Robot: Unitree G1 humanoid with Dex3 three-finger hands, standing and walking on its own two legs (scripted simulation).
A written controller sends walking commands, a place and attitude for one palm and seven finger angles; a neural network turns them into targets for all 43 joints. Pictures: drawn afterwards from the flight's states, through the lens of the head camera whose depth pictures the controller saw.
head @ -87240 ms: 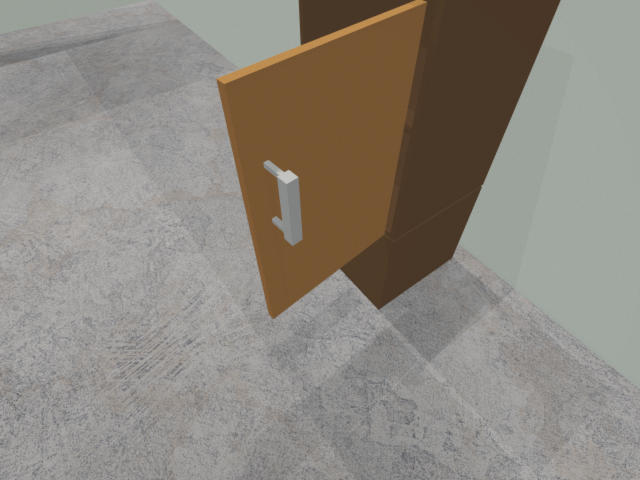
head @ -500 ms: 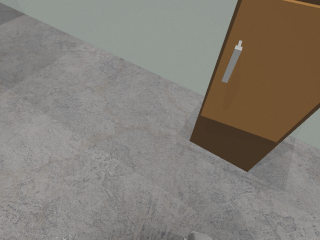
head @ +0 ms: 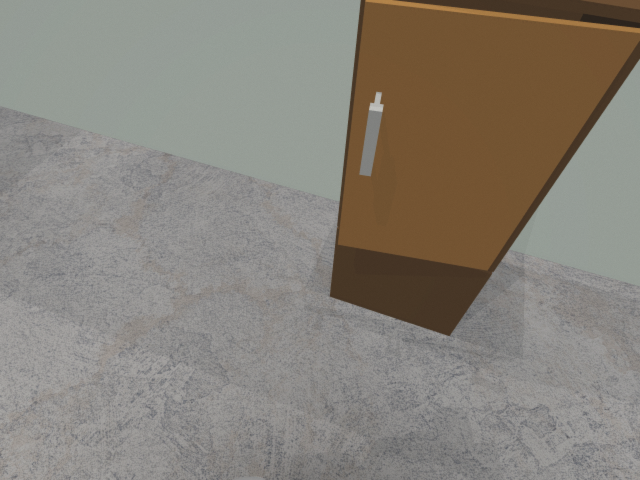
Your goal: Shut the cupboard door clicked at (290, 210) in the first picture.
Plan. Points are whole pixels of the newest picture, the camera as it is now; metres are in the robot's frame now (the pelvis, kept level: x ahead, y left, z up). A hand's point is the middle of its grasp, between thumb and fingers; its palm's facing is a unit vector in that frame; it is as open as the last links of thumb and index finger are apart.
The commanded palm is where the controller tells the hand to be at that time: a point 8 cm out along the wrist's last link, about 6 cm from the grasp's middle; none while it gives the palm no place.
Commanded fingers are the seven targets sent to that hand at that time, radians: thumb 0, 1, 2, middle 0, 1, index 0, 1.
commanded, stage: turn to face it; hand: left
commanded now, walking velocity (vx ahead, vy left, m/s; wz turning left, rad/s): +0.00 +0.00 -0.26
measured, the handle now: (371, 134) +0.69 -0.05 +0.04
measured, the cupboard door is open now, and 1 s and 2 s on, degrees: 9 9 9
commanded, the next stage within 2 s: take the last steps up to it in 0.06 s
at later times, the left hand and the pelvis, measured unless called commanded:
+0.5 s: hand (219, 479) +0.15 +0.15 -0.16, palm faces -0.20 -0.95 -0.22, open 7.4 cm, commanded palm none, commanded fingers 0.00 0.90 0.90 -0.20 -0.30 -0.20 -0.30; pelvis +0.03 -0.04 -0.01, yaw -10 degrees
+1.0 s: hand (286, 443) +0.20 +0.06 -0.19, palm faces -0.15 -0.98 -0.14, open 7.4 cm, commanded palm none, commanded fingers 0.00 0.90 0.90 -0.20 -0.30 -0.20 -0.30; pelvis +0.18 -0.10 -0.01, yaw -11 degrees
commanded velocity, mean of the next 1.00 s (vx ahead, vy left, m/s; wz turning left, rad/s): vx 0.13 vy -0.08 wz -0.11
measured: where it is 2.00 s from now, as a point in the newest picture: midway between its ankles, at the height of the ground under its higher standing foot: outside the picture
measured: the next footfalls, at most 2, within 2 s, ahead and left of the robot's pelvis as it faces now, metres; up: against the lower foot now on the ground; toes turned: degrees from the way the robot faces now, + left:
left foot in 0.04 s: +0.05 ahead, +0.13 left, +0.00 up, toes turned +2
right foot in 0.48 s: +0.04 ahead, -0.15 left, +0.00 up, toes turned -14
